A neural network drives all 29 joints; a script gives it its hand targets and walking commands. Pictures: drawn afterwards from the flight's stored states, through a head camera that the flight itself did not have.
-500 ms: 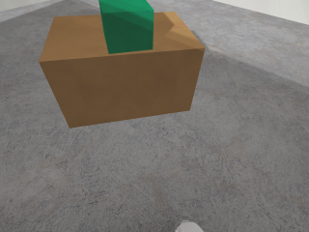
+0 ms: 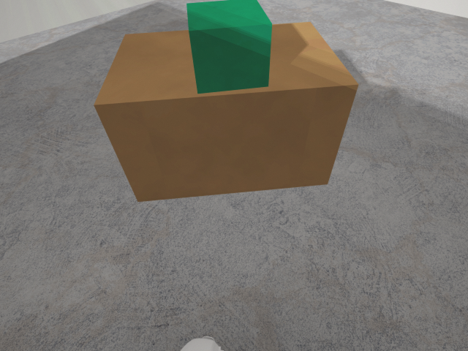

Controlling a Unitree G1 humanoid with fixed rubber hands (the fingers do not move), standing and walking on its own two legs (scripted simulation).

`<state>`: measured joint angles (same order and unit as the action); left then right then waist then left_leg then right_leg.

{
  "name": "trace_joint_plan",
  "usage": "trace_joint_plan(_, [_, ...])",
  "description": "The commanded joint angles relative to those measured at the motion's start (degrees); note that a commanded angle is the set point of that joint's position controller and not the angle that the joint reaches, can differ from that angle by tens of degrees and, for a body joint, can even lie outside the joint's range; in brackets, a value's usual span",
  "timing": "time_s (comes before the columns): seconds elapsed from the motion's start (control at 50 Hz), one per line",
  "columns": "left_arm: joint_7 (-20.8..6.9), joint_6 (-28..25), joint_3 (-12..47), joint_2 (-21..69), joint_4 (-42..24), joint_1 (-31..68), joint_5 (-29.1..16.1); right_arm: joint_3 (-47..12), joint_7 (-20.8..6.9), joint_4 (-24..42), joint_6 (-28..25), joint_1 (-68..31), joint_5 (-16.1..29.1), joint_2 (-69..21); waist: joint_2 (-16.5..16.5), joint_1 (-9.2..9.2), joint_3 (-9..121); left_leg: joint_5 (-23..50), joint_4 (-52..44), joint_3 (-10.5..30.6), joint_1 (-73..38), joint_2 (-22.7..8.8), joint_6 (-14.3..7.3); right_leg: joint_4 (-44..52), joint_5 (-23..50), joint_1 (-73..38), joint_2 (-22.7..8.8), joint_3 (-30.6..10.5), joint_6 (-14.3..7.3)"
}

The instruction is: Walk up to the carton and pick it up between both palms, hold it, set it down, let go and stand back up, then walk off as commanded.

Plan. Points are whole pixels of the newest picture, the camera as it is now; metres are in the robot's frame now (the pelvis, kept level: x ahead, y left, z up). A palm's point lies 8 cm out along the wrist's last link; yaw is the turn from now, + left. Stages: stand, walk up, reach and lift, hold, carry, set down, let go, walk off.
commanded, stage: walk off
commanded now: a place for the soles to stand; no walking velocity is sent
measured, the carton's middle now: (227, 44) +1.23 +0.16 -0.02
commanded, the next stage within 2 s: stand in 1.02 s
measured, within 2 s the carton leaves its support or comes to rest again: neither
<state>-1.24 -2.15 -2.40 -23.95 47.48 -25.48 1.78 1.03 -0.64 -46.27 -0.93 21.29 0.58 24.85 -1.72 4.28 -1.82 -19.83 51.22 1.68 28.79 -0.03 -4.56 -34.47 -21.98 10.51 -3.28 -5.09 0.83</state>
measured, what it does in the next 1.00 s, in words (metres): steps on the spot: left foot, then right foot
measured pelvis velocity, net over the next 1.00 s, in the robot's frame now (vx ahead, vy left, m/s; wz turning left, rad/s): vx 0.03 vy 0.01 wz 0.02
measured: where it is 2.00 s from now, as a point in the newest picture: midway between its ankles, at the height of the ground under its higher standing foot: outside the picture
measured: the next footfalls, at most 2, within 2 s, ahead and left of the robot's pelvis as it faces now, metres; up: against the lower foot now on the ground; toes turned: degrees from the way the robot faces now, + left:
left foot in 0.06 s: +0.15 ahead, +0.13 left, +0.00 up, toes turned -1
right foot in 0.46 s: +0.10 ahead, -0.11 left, +0.00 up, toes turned +6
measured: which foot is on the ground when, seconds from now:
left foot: up 0.00-0.04, down 0.06-1.00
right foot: down 0.00-0.06, up 0.08-0.44, down 0.46-1.00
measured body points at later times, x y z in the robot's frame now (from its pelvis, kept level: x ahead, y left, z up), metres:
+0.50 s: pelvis +0.04 +0.02 -0.01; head +0.06 +0.03 +0.44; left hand +0.15 +0.33 -0.12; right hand +0.12 -0.30 -0.10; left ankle +0.11 +0.13 -0.73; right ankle +0.06 -0.12 -0.73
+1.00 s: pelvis +0.03 +0.01 -0.01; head +0.05 +0.02 +0.44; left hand +0.15 +0.34 -0.11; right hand +0.12 -0.30 -0.11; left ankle +0.11 +0.13 -0.73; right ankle +0.06 -0.12 -0.73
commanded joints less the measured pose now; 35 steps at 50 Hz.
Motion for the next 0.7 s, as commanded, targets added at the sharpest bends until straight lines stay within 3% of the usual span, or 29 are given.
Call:
trace_joint_plan(0.0, [1.64,0.19,-3.99,-13.05,-3.76,7.64,-0.45,5.8,0.48,1.97,-3.26,5.81,-1.32,9.32,7.45,-7.09,4.47,18.23,-28.98,-4.14,-18.72,0.21,5.29,-10.6,23.11,-2.47,-3.09,2.54,-6.8])
trace_joint_plan(0.02, [1.72,0.29,-3.3,-10.65,-3.79,5.97,-1.05,6.55,0.88,1.94,-3.89,7.54,-1.99,11.84,-2.62,-7.88,8.38,21.04,-30.04,5.86,-25.88,-4.66,4.97,-21.05,11.92,3.5,-0.66,2.86,-3.96])
trace_joint_plan(0.04, [1.83,0.77,-2.61,-8.08,-3.15,3.68,-1.88,6.51,1.38,2.92,-4.07,4.72,-2.42,15.05,-9.65,-4.4,6.68,20.85,-29.99,24.48,-25.93,-13.45,4.13,-23.65,-7.61,14.7,4.49,3.14,-1.54])
trace_joint_plan(0.06, [2.06,1.73,-3.19,-9.87,-1.81,1.94,-2.19,6.22,1.26,3.54,-3.57,0.47,-2.18,16.3,-5.73,-1.05,2.36,7.55,-33.81,31.58,-19.08,-15.28,3.45,-24.58,-12.02,17.16,5.38,0.12,-2.38])
trace_joint_plan(0.08, [2.18,2.25,-4.03,-11.88,-1.53,0.79,-2.15,6.13,1.16,3.82,-3.6,-1.57,-1.78,16.18,-5.09,-0.84,-0.22,-6.97,-37.02,32.12,-12.98,-17.28,0.2,-25.61,-11.22,16.64,3.43,-0.36,-2.75])
trace_joint_plan(0.1, [2.15,2.2,-4.28,-12.24,-0.78,0.93,-1.92,5.82,0.91,4.23,-3.58,-4.65,-1.89,14.88,-6.48,-0.63,-2.68,-10.05,-37.01,31.03,-11.43,-16.02,-2.12,-24.98,-8.86,16.55,2.14,0.5,-2.95])
trace_joint_plan(0.12, [1.97,2.19,-4.28,-11.2,-0.3,2.82,-1.79,5.28,0.92,4.28,-3.49,-5.22,-2.16,12.85,-7.79,-1.24,-3.06,-5.03,-36.01,26.99,-12.11,-13.94,-2.77,-22.44,-7.58,15.86,1.66,-0.02,-2.57])
trace_joint_plan(0.14, [1.6,2.07,-3.94,-11.18,0.8,4.4,-1.62,5.23,1.03,4.09,-3.56,-4.04,-1.86,11.83,-8.95,-2.35,-0.57,2.68,-33.99,23.5,-15.74,-12.89,-1.83,-21.51,-6.41,15.92,2.09,0.18,-1.93])
trace_joint_plan(0.16, [1.37,2.4,-3.98,-10.51,1.09,4.13,-1.48,5.28,1.05,3.93,-3.78,-3.15,-1.58,11.67,-9.89,-2.58,1.61,9.43,-31.67,22.68,-17.71,-13.53,-2.88,-20.4,-6.66,14.82,2.08,0.2,-1.45])
trace_joint_plan(0.18, [1.42,2.29,-3.92,-10.64,1.56,4.94,-1.36,5.14,1.26,3.62,-3.9,-1.94,-1.27,11.64,-8.44,-3.15,3.06,16.84,-30.16,22.79,-20.27,-13.76,-2.86,-19.25,-7.15,14.97,2.15,0.23,-1.2])
trace_joint_plan(0.2, [1.57,2.3,-3.52,-10.27,0.82,7.25,-1.58,5.02,1.53,3.42,-3.72,-1.97,-1.17,11.31,-8.26,-3.7,2.8,25.36,-28.31,21.96,-21.74,-14.11,-4.23,-16.75,-8.18,15.38,2.15,1.06,-0.84])
trace_joint_plan(0.24, [1.64,2.48,-3.55,-10.38,1.33,9.81,-1.62,5.0,1.98,2.25,-3.54,-1.59,-1.25,11.46,-6.17,-4.43,3.29,33.35,-26.83,22.42,-23.94,-14.44,-3.58,-15.73,-8.89,15.79,2.49,0.21,-0.65])
trace_joint_plan(0.28, [1.65,2.78,-3.8,-10.47,0.55,11.7,-1.64,5.05,2.19,1.67,-3.48,-2.03,-1.16,12.04,-6.62,-4.54,3.4,34.46,-27.11,22.53,-23.61,-14.36,-3.28,-14.16,-8.44,14.63,2.76,0.81,-0.75])
trace_joint_plan(0.3, [1.73,2.61,-3.9,-10.34,0.98,12.43,-1.64,5.13,2.3,1.51,-3.25,-2.15,-1.47,12.07,-5.83,-4.7,3.13,33.73,-27.09,22.66,-23.97,-15.02,-4.26,-12.68,-9.84,14.59,2.71,0.6,-0.95])
trace_joint_plan(0.32, [1.59,2.72,-3.96,-10.75,1.2,12.39,-1.77,5.22,2.31,1.74,-3.25,-2.8,-1.54,12.54,-5.05,-4.47,3.05,29.71,-28.21,23.45,-21.83,-15.0,-3.92,-12.57,-9.56,13.19,2.95,0.61,-0.94])
trace_joint_plan(0.34, [1.58,2.61,-3.94,-10.31,1.15,12.8,-1.78,5.25,2.29,1.41,-3.18,-3.31,-1.67,12.73,-6.24,-4.48,2.46,28.21,-28.12,23.27,-21.19,-14.89,-4.75,-10.24,-9.94,13.0,2.94,0.83,-1.26])
trace_joint_plan(0.36, [1.58,2.67,-3.94,-10.1,1.43,12.84,-1.98,5.24,2.22,1.59,-3.12,-4.45,-1.58,12.75,-5.81,-4.12,2.58,25.03,-28.71,23.35,-19.99,-14.46,-4.18,-8.01,-9.81,11.15,3.2,0.87,-1.6])
trace_joint_plan(0.38, [1.44,2.51,-3.78,-10.1,1.42,12.54,-1.75,5.11,2.03,2.1,-3.11,-5.5,-1.66,12.87,-6.68,-3.54,3.36,20.76,-28.43,21.04,-18.34,-13.53,-4.16,-4.9,-8.68,8.89,3.33,1.76,-1.91])
trace_joint_plan(0.42, [1.09,1.6,-3.43,-8.47,2.07,12.36,-1.44,4.8,1.74,1.72,-2.52,-8.3,-1.56,12.44,-3.88,-1.64,3.13,13.64,-26.34,14.79,-10.44,-10.64,-1.2,8.66,3.99,-1.36,3.12,2.33,-2.74])
trace_joint_plan(0.44, [1.21,1.28,-3.13,-9.46,2.33,12.62,-1.24,4.4,1.69,1.42,-2.62,-8.09,-1.27,11.2,-2.09,-1.87,4.98,12.83,-24.43,11.51,-7.55,-8.12,1.24,7.73,8.94,-6.12,1.41,0.2,-3.23])
trace_joint_plan(0.46, [1.21,1.14,-3.65,-11.39,1.7,13.75,-1.02,4.28,1.83,1.93,-2.53,-8.0,-1.01,10.56,0.83,-2.48,4.83,9.7,-22.14,9.4,-4.05,-5.5,2.59,7.59,12.03,-7.92,-1.65,-4.94,-4.43])
trace_joint_plan(0.48, [1.35,0.78,-3.48,-13.23,0.86,15.73,-0.81,4.25,1.87,2.09,-2.45,-7.65,-0.95,10.18,4.51,-4.03,3.66,6.11,-19.25,7.31,-3.53,-2.31,3.43,10.14,10.28,-4.02,-5.3,-11.37,-6.12])
trace_joint_plan(0.5, [0.9,0.99,-3.11,-13.34,0.55,18.25,-0.87,4.25,2.08,1.34,-2.39,-8.24,-0.63,9.34,7.62,-4.61,2.31,0.07,-16.66,4.22,-7.26,-0.15,3.52,12.18,6.36,2.67,-7.21,-12.1,-8.44])
trace_joint_plan(0.52, [0.72,1.4,-3.21,-13.14,-0.35,20.01,-0.78,4.26,2.01,0.59,-2.29,-6.34,-0.7,9.54,7.21,-5.62,1.22,-0.74,-16.86,3.07,-10.18,-0.24,3.08,11.61,5.68,5.45,-7.42,-11.1,-8.62])
trace_joint_plan(0.56, [0.65,1.5,-2.96,-11.61,-1.49,21.74,-0.48,4.3,1.78,0.08,-2.31,-5.35,-0.96,9.57,7.99,-5.52,2.17,4.55,-20.31,4.38,-13.25,-2.14,2.45,10.2,5.53,5.8,-4.84,-7.97,-6.63])
trace_joint_plan(0.58, [0.47,1.58,-2.85,-11.51,-1.17,21.69,-0.53,4.61,1.63,0.01,-2.59,-5.15,-1.28,11.25,5.61,-5.23,2.08,7.76,-24.17,7.06,-12.88,-4.38,1.57,7.34,5.03,5.48,-2.14,-4.53,-4.87])
trace_joint_plan(0.6, [0.39,1.8,-2.93,-10.43,-1.23,19.83,-0.74,4.78,1.83,0.63,-2.87,-6.84,-1.52,12.02,3.95,-3.61,2.54,7.23,-25.59,10.81,-12.15,-6.53,0.11,5.5,4.94,4.45,-0.19,-3.23,-4.22])
trace_joint_plan(0.62, [0.41,1.81,-3.2,-10.24,-0.79,18.8,-0.99,4.76,1.81,0.11,-2.79,-7.35,-1.78,12.77,3.23,-2.88,1.73,2.81,-26.97,12.46,-8.92,-7.36,-0.05,5.25,1.9,3.11,0.82,-2.96,-4.23])
trace_joint_plan(0.68, [0.16,1.84,-3.55,-9.42,-0.49,18.26,-0.67,4.79,1.69,0.67,-2.52,-7.62,-1.76,12.37,5.29,-2.89,1.11,-4.91,-28.98,12.76,-6.27,-7.08,0.32,6.53,-4.56,2.72,1.25,-3.81,-4.64])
